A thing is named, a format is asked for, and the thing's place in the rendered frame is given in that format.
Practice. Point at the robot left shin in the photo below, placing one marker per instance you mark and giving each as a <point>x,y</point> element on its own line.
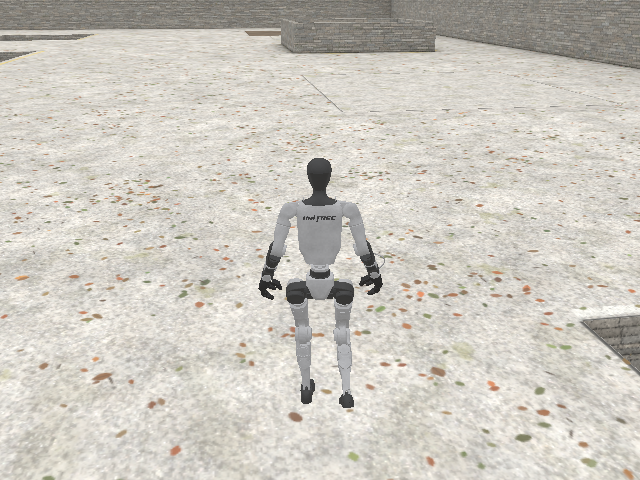
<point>303,353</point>

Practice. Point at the robot right hand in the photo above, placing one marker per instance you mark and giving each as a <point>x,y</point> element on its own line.
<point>368,281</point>

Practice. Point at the right robot upper arm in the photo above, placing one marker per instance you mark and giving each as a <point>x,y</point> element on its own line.
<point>351,211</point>

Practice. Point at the robot left hand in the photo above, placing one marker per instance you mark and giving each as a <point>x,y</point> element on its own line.
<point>263,285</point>

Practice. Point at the robot right foot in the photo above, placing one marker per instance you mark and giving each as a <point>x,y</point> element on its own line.
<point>346,401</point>

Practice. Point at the left robot upper arm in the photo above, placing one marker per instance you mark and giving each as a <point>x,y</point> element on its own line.
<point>288,211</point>

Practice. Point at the robot right forearm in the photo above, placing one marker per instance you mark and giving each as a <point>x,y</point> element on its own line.
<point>370,263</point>

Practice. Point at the robot left forearm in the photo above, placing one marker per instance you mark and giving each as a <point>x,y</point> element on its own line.
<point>270,265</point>

